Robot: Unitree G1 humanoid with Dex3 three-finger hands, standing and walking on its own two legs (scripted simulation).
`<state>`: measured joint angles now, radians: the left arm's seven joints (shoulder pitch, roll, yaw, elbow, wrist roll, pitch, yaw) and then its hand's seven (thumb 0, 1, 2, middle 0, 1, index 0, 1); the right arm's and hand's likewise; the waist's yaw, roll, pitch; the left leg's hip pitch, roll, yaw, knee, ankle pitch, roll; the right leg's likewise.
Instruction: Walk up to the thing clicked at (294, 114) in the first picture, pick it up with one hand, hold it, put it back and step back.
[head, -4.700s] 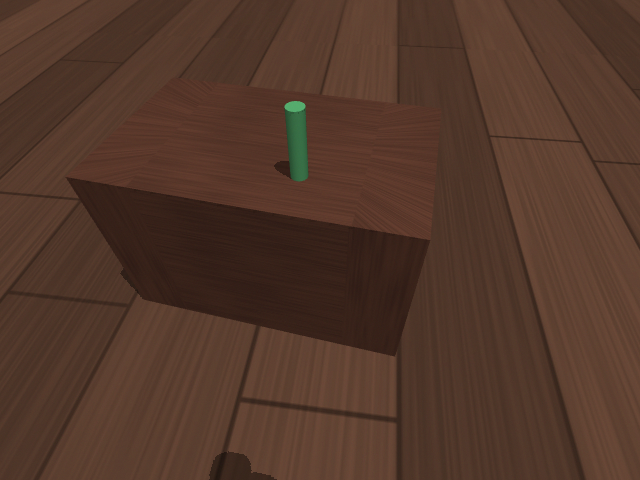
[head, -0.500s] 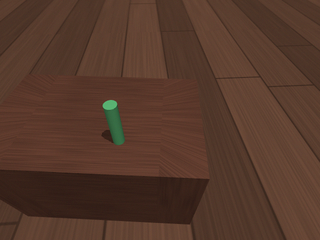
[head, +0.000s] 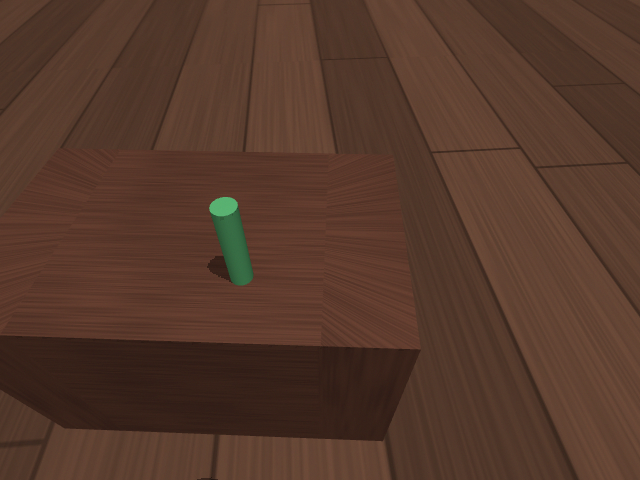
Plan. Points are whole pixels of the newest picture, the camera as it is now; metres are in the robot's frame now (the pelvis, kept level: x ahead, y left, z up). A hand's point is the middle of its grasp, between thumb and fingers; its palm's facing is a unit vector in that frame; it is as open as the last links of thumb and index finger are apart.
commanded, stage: stand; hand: left
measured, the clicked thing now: (233, 244) +0.54 +0.20 -0.08
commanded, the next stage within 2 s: go down in 1.90 s
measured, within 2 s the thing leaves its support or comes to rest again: neither
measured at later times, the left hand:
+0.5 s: hand out of the picture +0.05 +0.25 -0.16, palm faces -0.02 -0.94 -0.35, open 7.4 cm
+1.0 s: hand out of the picture +0.08 +0.25 -0.16, palm faces -0.01 -0.94 -0.34, open 7.4 cm
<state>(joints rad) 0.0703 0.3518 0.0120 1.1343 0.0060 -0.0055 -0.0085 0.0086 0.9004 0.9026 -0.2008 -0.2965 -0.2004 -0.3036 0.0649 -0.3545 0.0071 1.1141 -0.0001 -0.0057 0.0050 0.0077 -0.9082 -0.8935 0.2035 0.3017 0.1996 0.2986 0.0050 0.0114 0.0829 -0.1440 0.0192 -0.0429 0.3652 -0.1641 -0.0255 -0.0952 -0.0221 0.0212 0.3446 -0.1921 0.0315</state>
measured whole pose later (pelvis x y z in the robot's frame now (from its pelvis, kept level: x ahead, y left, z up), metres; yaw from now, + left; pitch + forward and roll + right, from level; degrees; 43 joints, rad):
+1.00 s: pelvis +0.01 +0.00 +0.00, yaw +1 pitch -2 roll +0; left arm 0.10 0.35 0.01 1.13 0.01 -0.01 -0.01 0.01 0.90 0.90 -0.20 -0.30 -0.20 -0.30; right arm 0.09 -0.36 0.01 1.13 0.00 -0.01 0.01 0.01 -0.91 -0.89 0.20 0.30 0.20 0.30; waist 0.00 0.01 0.07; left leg -0.16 0.02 -0.05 0.35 -0.17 -0.03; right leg -0.11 -0.02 0.01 0.34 -0.20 0.03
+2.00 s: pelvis +0.01 +0.00 +0.00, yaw +0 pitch -2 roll +0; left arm 0.12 0.35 0.01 1.12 0.01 -0.01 -0.01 0.01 0.90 0.90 -0.20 -0.30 -0.20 -0.30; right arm 0.11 -0.36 0.01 1.12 0.00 -0.01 0.00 0.01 -0.91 -0.89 0.20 0.30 0.20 0.30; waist 0.01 0.01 0.06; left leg -0.15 0.01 -0.05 0.36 -0.17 -0.02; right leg -0.10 -0.03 0.01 0.34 -0.21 0.03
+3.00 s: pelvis +0.03 +0.01 -0.05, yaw +0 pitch +12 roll -1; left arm 0.27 0.35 0.18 0.31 0.00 0.45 -0.09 0.00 -0.57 0.05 -0.07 -0.07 -0.08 -0.08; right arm 0.31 -0.26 -0.12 0.42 0.03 -0.06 -0.04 -0.01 0.51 -0.04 0.06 0.05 0.05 0.05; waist -0.01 0.02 -0.11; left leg -0.64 0.01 -0.05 0.89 -0.45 -0.02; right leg -0.58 -0.02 0.02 0.86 -0.48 0.04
